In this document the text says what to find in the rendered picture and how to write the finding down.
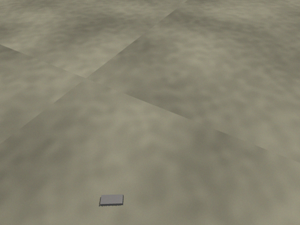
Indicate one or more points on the small box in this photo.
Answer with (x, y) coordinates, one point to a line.
(111, 200)

